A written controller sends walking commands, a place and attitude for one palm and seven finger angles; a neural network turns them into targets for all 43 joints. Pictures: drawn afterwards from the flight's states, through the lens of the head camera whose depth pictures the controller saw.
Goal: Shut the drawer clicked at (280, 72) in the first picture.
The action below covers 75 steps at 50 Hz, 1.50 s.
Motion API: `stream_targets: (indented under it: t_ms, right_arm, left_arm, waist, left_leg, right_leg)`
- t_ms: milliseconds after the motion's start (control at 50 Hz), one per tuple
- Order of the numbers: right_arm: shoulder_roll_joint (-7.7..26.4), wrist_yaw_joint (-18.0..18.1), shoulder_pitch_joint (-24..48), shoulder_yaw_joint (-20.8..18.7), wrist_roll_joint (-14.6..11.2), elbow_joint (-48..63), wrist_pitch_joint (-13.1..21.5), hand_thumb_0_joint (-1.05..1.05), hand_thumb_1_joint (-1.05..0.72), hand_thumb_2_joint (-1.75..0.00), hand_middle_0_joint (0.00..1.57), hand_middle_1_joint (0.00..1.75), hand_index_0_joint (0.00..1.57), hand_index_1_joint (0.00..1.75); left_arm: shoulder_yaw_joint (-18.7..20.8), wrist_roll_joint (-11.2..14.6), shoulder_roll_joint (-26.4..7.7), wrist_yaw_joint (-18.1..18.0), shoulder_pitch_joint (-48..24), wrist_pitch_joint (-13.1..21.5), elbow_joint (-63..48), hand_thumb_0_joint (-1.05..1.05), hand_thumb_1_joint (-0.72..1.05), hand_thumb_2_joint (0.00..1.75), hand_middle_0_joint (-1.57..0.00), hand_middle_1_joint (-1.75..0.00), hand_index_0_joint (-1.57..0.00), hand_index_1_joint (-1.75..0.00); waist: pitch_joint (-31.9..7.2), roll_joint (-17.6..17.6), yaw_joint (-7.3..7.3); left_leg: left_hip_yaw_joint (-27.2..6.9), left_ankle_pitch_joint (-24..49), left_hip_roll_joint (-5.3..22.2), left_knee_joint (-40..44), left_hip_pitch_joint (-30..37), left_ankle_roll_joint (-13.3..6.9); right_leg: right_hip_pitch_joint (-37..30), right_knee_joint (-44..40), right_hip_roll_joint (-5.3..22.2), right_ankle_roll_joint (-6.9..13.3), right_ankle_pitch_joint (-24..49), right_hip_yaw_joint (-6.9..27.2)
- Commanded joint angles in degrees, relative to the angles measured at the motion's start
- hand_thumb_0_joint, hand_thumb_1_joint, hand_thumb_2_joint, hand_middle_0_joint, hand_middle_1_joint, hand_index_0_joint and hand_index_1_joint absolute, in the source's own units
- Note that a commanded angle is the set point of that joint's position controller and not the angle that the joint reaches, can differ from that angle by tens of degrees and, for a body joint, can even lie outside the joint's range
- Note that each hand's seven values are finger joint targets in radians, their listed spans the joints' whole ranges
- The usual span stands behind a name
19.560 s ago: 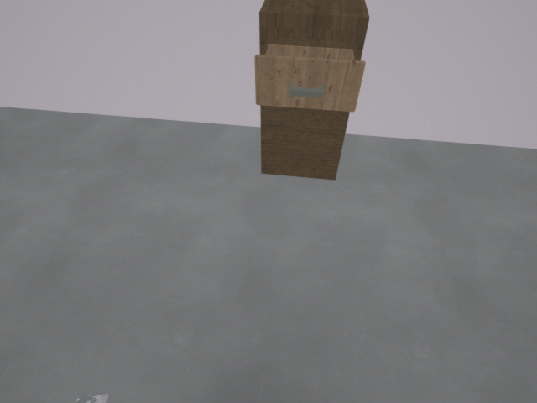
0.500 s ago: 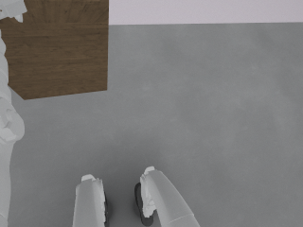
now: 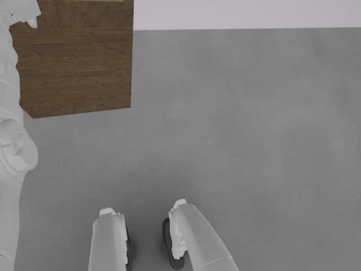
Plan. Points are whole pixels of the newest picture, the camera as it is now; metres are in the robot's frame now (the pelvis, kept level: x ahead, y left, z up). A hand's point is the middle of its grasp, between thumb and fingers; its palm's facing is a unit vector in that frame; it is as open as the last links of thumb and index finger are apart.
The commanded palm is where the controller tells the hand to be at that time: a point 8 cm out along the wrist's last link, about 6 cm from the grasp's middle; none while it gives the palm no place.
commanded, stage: pull the fist back off the drawer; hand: left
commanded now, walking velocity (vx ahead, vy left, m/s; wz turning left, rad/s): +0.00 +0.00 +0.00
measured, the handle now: out of the picture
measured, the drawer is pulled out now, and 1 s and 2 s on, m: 0.00 0.00 0.00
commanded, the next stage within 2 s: draw the hand back to the body in 0.28 s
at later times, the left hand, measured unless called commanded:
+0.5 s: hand (20, 4) +0.59 +0.20 +0.09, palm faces +0.10 -0.99 -0.04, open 3.3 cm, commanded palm +0.54 +0.22 +0.11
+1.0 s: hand out of the picture +0.40 +0.20 +0.19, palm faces +0.11 -0.98 -0.19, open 3.3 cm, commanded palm +0.37 +0.26 +0.21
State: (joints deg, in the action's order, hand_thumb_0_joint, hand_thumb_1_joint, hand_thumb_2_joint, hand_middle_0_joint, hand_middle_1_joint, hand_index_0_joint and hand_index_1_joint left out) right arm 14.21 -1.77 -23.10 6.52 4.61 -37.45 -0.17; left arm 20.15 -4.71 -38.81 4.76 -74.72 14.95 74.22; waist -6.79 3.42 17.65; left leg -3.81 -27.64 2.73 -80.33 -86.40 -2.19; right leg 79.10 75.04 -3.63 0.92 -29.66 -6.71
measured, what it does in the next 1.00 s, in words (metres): rises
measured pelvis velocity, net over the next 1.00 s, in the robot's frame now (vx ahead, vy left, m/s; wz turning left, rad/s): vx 0.07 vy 0.00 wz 0.06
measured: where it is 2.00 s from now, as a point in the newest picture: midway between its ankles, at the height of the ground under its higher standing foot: (149, 255)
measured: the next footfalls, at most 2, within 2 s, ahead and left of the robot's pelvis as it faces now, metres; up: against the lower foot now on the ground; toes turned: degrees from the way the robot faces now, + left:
none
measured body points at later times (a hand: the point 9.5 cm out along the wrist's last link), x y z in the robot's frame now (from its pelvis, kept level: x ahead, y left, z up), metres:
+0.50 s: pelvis +0.05 +0.00 +0.03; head +0.23 +0.03 +0.45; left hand +0.58 +0.25 +0.09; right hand +0.04 -0.25 -0.07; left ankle +0.06 +0.10 -0.59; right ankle +0.04 -0.12 -0.59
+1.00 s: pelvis +0.07 +0.00 +0.12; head +0.10 +0.00 +0.57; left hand +0.39 +0.26 +0.20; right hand +0.24 -0.24 +0.03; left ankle +0.06 +0.10 -0.59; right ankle +0.04 -0.12 -0.59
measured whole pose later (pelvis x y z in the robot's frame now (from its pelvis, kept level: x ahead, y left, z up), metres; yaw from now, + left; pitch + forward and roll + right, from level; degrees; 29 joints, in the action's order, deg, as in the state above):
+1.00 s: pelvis +0.07 +0.00 +0.12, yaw +3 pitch +10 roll -2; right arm 14.8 2.1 -13.7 1.3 -2.9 -29.3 -4.6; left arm 7.2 6.4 -17.2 2.5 -6.8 8.3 17.2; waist -7.2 2.7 1.9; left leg 1.6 -23.8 0.6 -47.4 -33.3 -2.0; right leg 28.7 44.5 -1.9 0.4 -25.4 -0.6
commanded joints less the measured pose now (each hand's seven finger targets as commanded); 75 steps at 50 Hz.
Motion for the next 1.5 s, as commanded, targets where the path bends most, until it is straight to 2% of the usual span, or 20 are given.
stream_targets:
  t_ms: [0,160,260,360,420,460,520,600,700,740,860,880,920,980,1020,1060,1180,1320,1380,1480]
  right_arm:
    - [13.0,0.2,-13.2,-4.8,-0.4,1.2,-0.6,0.0,-0.9,-0.9,0.2,0.3,0.2,0.3]
    - [12.1,-0.5,-11.9,-5.7,-1.1,2.9,-1.9,0.0,-0.9,-0.9,0.2,0.3,0.2,0.3]
    - [11.9,-0.5,-12.0,-6.2,-1.5,2.3,-2.7,0.0,-0.9,-0.9,0.2,0.3,0.2,0.3]
    - [11.7,-0.6,-12.0,-6.9,-1.6,2.1,-3.5,0.0,-0.9,-0.9,0.2,0.3,0.2,0.3]
    - [11.6,-1.0,-10.8,-8.1,-2.4,5.3,-4.1,0.0,-0.9,-0.9,0.2,0.3,0.2,0.3]
    - [10.9,-1.4,-10.0,-8.6,-3.4,6.6,-4.4,0.0,-0.9,-0.9,0.2,0.3,0.2,0.3]
    - [10.5,-1.2,-8.8,-9.0,-4.7,8.2,-4.4,0.0,-0.9,-0.9,0.2,0.3,0.2,0.3]
    - [9.8,0.1,-5.9,-9.0,-6.2,9.1,-3.5,0.0,-0.9,-0.9,0.2,0.3,0.2,0.3]
    - [9.0,0.7,-2.8,-8.7,-6.5,8.9,-2.0,0.0,-0.9,-0.9,0.2,0.3,0.2,0.3]
    - [8.8,0.7,-1.3,-8.6,-6.9,9.3,-1.7,0.0,-0.9,-0.9,0.2,0.3,0.2,0.3]
    - [8.9,1.9,4.6,-8.2,-7.8,13.6,-0.7,0.0,-0.9,-0.9,0.2,0.3,0.2,0.3]
    - [7.8,2.8,9.8,-8.5,-7.7,14.9,-2.1,0.0,-0.9,-0.9,0.2,0.3,0.2,0.3]
    - [7.0,4.2,11.8,-7.8,-7.5,16.9,-2.3,0.0,-0.9,-0.9,0.2,0.3,0.2,0.3]
    - [6.8,6.0,14.2,-7.2,-7.6,16.5,-3.1,0.0,-0.9,-0.9,0.2,0.3,0.2,0.3]
    - [6.7,6.9,16.0,-6.8,-7.5,16.4,-2.9,0.0,-0.9,-0.9,0.2,0.3,0.2,0.3]
    - [6.0,7.4,17.3,-6.2,-7.6,16.1,-2.4,0.0,-0.9,-0.9,0.2,0.3,0.2,0.3]
    - [5.5,7.5,19.3,-5.2,-6.9,15.2,0.3,0.0,-0.9,-0.9,0.2,0.3,0.2,0.3]
    - [5.3,6.9,21.0,-5.5,-5.6,13.9,2.3,0.0,-0.9,-0.9,0.2,0.3,0.2,0.3]
    - [4.5,6.7,21.2,-5.4,-5.4,13.8,3.1,0.0,-0.9,-0.9,0.2,0.3,0.2,0.3]
    - [4.5,6.4,21.0,-5.9,-5.1,13.4,5.1,0.0,-0.9,-0.9,0.2,0.3,0.2,0.3]
  left_arm:
    - [3.4,2.4,-11.3,-0.6,-29.2,4.7,-16.5,0.0,0.9,0.9,-1.4,-1.6,-1.4,-1.6]
    - [5.8,4.0,-10.1,0.4,-15.5,6.9,-19.4,0.0,0.9,0.9,-1.4,-1.6,-1.4,-1.6]
    - [6.0,4.6,-9.3,0.8,-13.2,8.1,-19.0,0.0,0.9,0.9,-1.4,-1.6,-1.4,-1.6]
    - [3.8,5.5,-5.2,2.4,-10.9,9.1,-19.5,0.0,0.9,0.9,-1.4,-1.6,-1.4,-1.6]
    - [6.6,7.9,-6.3,3.2,0.2,9.9,-31.9,0.0,0.9,0.9,-1.4,-1.6,-1.4,-1.6]
    - [4.5,9.6,-3.0,3.6,6.9,8.7,-40.0,0.0,0.9,0.9,-1.4,-1.6,-1.4,-1.6]
    - [3.3,12.2,0.5,3.6,18.9,5.1,-46.1,0.0,0.9,0.9,-1.4,-1.6,-1.4,-1.6]
    - [1.0,14.9,5.1,2.3,25.0,3.1,-52.0,0.0,0.9,0.9,-1.4,-1.6,-1.4,-1.6]
    - [-4.7,15.1,11.5,2.3,32.2,5.3,-52.1,0.0,0.9,0.9,-1.4,-1.6,-1.4,-1.6]
    - [-7.5,15.0,13.6,3.7,35.0,5.3,-53.2,0.0,0.9,0.9,-1.4,-1.6,-1.4,-1.6]
    - [-5.7,18.4,11.8,6.3,44.6,2.4,-62.0,0.0,0.9,0.9,-1.4,-1.6,-1.4,-1.6]
    - [-7.5,11.5,7.4,0.6,46.9,0.1,-67.9,0.0,0.9,0.9,-1.4,-1.6,-1.4,-1.6]
    - [-9.0,11.3,10.8,-4.0,51.6,-3.0,-73.1,0.0,0.9,0.9,-1.4,-1.6,-1.4,-1.6]
    - [-7.7,9.9,9.2,-7.7,55.5,-6.2,-75.1,0.0,0.9,0.9,-1.4,-1.6,-1.4,-1.6]
    - [-7.0,9.7,8.1,-8.9,55.6,-7.1,-77.8,0.0,0.9,0.9,-1.4,-1.6,-1.4,-1.6]
    - [-8.5,9.5,10.6,-9.5,58.5,-8.1,-78.9,0.0,0.9,0.9,-1.4,-1.6,-1.4,-1.6]
    - [-9.7,9.3,12.7,-10.1,68.8,-9.3,-88.7,0.0,0.9,0.9,-1.4,-1.6,-1.4,-1.6]
    - [-3.0,9.8,9.1,-10.2,84.3,-9.3,-99.9,0.0,0.9,0.9,-1.4,-1.6,-1.4,-1.6]
    - [-1.8,9.7,9.3,-10.4,87.9,-8.8,-106.4,0.0,0.9,0.9,-1.4,-1.6,-1.4,-1.6]
    - [0.6,9.6,9.2,-10.6,96.0,-7.8,-112.8,0.0,0.9,0.9,-1.4,-1.6,-1.4,-1.6]
  waist:
    - [-34.3,16.2,1.28]
    - [-35.1,12.3,-2.51]
    - [-32.9,9.3,-2.12]
    - [-33.3,9.4,-2.25]
    - [-45.3,14.8,-8.53]
    - [-47.8,15.0,-9.79]
    - [-43.0,7.2,-10.61]
    - [-31.4,0.7,-10.19]
    - [-20.5,2.6,-10.23]
    - [-19.0,6.7,-10.86]
    - [-19.2,4.0,-14.34]
    - [-21.5,3.3,-17.46]
    - [-15.8,0.5,-16.52]
    - [-10.3,-2.9,-16.54]
    - [-8.1,-3.8,-16.84]
    - [-5.8,-2.4,-17.17]
    - [-3.5,-0.2,-18.35]
    - [0.4,-3.1,-20.23]
    - [0.8,1.0,-20.34]
    - [1.8,0.7,-20.78]
  left_leg:
    - [-5.1,10.4,0.7,9.9,38.9,-0.2]
    - [-2.7,16.5,0.7,10.5,38.6,-0.3]
    - [-1.6,19.1,0.6,10.2,37.5,-0.5]
    - [-1.5,23.7,0.4,10.2,40.7,-0.3]
    - [-0.9,34.7,-0.1,13.3,52.8,0.8]
    - [-1.0,42.4,0.1,15.4,59.6,1.4]
    - [0.5,41.6,-0.7,18.8,58.1,0.4]
    - [2.5,32.6,-1.4,23.8,54.4,-0.2]
    - [2.6,29.9,-1.6,27.9,57.9,0.1]
    - [2.1,32.3,-1.3,29.0,62.5,0.5]
    - [1.5,32.6,-1.5,33.5,66.4,0.7]
    - [2.3,31.7,-2.2,36.8,71.1,0.8]
    - [2.2,26.8,-2.1,39.9,69.6,0.6]
    - [2.8,21.8,-1.8,43.8,68.8,0.1]
    - [2.8,19.8,-2.0,46.2,69.9,-0.2]
    - [2.9,18.6,-2.0,48.5,72.7,-0.1]
    - [2.0,21.3,-1.7,53.6,79.8,0.2]
    - [3.3,26.0,-1.9,56.4,81.5,0.0]
    - [3.9,26.8,-2.0,56.9,83.3,0.1]
    - [4.0,27.5,-1.9,56.9,84.3,0.1]
  right_leg:
    - [-7.8,-10.9,-0.9,1.2,6.4,2.9]
    - [-15.4,-11.8,-1.1,1.0,11.2,3.8]
    - [-17.9,-12.2,-1.1,0.5,15.2,4.4]
    - [-18.0,-12.0,-0.9,0.6,19.4,4.2]
    - [-26.0,-12.7,-0.8,1.2,27.3,4.3]
    - [-29.5,-14.9,-1.0,0.9,31.7,4.0]
    - [-38.0,-19.0,-1.2,0.3,37.2,4.1]
    - [-43.8,-24.0,-0.9,-0.4,37.3,4.5]
    - [-42.6,-27.1,-0.7,0.0,32.0,4.2]
    - [-41.3,-28.1,-0.5,0.4,30.4,3.9]
    - [-48.6,-30.6,0.1,0.6,30.6,3.4]
    - [-51.3,-34.2,1.2,1.2,28.9,6.2]
    - [-53.0,-36.8,1.4,1.1,26.6,5.8]
    - [-57.4,-40.1,2.0,0.7,24.8,6.0]
    - [-59.5,-42.8,2.2,0.7,23.0,6.4]
    - [-60.4,-45.0,2.5,0.7,21.7,6.4]
    - [-65.7,-49.8,2.7,1.0,23.2,5.9]
    - [-70.7,-54.4,2.9,0.7,27.9,6.2]
    - [-71.3,-55.2,3.3,0.6,28.5,6.3]
    - [-71.6,-56.6,3.3,0.5,28.7,6.4]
